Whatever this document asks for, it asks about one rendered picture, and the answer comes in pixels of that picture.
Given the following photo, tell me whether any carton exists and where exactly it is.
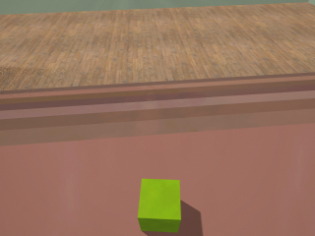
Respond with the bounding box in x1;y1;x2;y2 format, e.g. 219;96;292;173
138;178;181;233

